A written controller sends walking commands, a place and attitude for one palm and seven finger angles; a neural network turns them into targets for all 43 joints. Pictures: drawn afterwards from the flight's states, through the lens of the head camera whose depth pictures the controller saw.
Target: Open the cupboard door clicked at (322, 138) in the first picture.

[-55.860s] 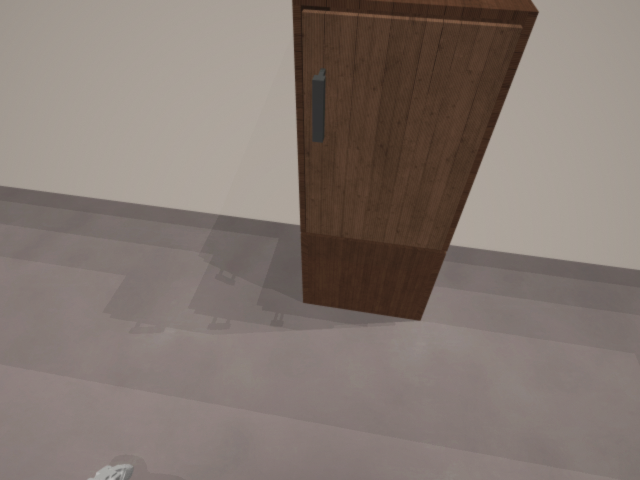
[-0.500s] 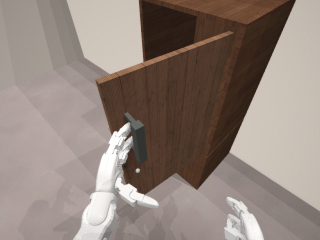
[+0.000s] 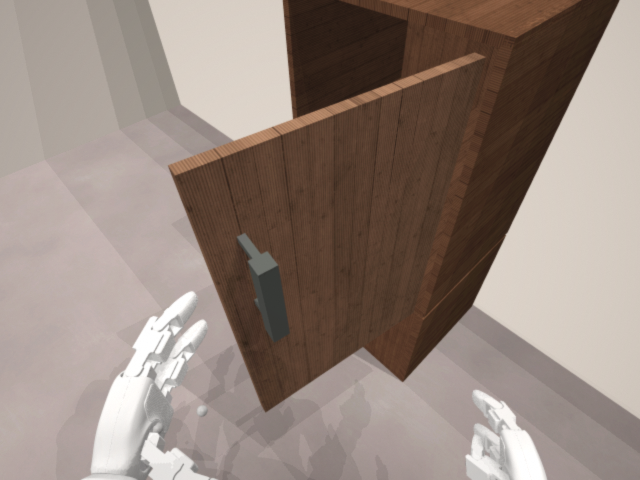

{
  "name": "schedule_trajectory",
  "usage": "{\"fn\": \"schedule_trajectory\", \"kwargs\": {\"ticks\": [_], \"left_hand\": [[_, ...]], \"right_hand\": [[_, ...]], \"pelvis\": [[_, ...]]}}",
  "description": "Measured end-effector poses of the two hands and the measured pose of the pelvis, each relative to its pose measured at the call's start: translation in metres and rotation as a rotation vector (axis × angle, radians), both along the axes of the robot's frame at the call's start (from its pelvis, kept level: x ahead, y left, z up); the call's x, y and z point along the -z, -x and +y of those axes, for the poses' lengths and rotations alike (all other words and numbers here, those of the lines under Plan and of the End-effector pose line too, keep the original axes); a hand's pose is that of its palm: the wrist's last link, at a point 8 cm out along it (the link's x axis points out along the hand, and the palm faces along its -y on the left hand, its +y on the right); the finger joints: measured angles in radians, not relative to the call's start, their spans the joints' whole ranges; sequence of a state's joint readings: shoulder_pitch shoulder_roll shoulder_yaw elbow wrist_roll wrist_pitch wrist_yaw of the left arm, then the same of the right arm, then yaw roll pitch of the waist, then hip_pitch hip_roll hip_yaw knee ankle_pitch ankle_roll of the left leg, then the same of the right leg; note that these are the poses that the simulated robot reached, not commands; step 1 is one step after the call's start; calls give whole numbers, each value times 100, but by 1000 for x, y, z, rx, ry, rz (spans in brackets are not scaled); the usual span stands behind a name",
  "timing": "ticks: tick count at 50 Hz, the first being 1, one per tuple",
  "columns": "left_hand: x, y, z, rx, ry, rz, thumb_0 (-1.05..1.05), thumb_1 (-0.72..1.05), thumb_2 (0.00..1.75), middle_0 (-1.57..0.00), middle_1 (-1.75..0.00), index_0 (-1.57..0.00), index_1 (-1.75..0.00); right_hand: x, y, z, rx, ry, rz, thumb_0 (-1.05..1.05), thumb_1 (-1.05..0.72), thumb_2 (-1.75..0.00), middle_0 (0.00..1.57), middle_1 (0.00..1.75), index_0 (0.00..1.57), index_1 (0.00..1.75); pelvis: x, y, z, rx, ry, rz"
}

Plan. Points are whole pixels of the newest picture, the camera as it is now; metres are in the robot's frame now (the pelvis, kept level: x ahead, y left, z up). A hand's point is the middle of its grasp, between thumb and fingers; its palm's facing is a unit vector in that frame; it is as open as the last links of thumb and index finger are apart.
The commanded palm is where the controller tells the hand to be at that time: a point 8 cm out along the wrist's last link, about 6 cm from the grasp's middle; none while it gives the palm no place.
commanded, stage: slide the hand sideways off the handle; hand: left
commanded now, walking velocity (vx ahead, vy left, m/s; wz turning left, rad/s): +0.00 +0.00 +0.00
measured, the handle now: (262, 288) +0.31 +0.10 +0.10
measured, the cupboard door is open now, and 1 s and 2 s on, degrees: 81 81 81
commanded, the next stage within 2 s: draw the hand back to the body in 0.10 s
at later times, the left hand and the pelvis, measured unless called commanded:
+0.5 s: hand (157, 412) +0.16 +0.16 +0.13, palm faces +0.02 -1.00 -0.07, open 16.3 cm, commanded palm +0.13 +0.22 +0.13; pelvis -0.02 +0.01 +0.00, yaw +0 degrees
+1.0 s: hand (64, 385) +0.17 +0.24 +0.15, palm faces +0.27 -0.91 -0.33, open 13.9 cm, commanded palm +0.13 +0.29 +0.18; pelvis -0.01 +0.03 +0.03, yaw -1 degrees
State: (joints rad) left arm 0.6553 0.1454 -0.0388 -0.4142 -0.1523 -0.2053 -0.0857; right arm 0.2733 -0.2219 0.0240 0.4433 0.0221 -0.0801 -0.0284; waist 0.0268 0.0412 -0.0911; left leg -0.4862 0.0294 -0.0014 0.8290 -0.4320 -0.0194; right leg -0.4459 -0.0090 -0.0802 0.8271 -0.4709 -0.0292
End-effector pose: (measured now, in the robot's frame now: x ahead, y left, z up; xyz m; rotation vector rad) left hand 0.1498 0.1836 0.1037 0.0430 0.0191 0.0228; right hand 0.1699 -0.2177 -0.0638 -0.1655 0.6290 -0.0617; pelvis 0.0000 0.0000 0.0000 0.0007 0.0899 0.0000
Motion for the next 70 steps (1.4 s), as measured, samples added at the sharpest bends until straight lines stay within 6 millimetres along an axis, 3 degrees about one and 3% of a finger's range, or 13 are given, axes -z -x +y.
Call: {"fn": "schedule_trajectory", "kwargs": {"ticks": [7,15,24,30,37,43,55,70], "left_hand": [[1,12,9,20,0,-24,-1,-50,30,-15,-30,-15,-30],[-1,3,3,70,3,-57,-1,-50,30,-15,-30,-15,-30],[-23,9,29,10,-27,-80,-2,-50,30,-15,-30,-16,-30],[-30,18,40,22,-36,-70,-1,-50,30,-15,-30,-16,-30],[-40,19,66,-32,-92,-74,-1,-46,32,-16,-30,-16,-30],[-58,19,83,-187,-240,-87,-1,-32,38,-16,-30,-16,-30],[-79,10,110,-290,-349,-96,-1,7,55,-18,-30,-18,-30],[-108,-4,136,-400,-417,-169,0,59,77,-20,-30,-20,-30]], "right_hand": [[2,0,-1,2,16,-32,1,-90,-90,20,30,20,30],[3,12,7,19,5,-54,1,-90,-90,20,30,20,30],[-4,23,16,37,-13,-68,1,-90,-90,20,30,20,30],[-11,20,20,22,3,-91,1,-90,-90,20,30,20,30],[-21,15,25,5,25,-115,1,-90,-90,20,30,20,30],[-29,12,34,3,46,-99,1,-90,-90,20,30,20,30],[-28,6,47,-15,42,-23,1,-90,-90,20,30,20,30],[-31,-7,32,-1,52,15,1,-90,-90,20,30,20,30]], "pelvis": [[5,8,3,-12,11,7],[8,18,8,-4,12,6],[2,18,14,3,19,-28],[-1,20,19,-2,25,-48],[-6,23,22,-7,31,-69],[-17,20,28,3,32,-98],[-31,8,37,18,18,-139],[-38,-2,31,30,13,-156]]}}
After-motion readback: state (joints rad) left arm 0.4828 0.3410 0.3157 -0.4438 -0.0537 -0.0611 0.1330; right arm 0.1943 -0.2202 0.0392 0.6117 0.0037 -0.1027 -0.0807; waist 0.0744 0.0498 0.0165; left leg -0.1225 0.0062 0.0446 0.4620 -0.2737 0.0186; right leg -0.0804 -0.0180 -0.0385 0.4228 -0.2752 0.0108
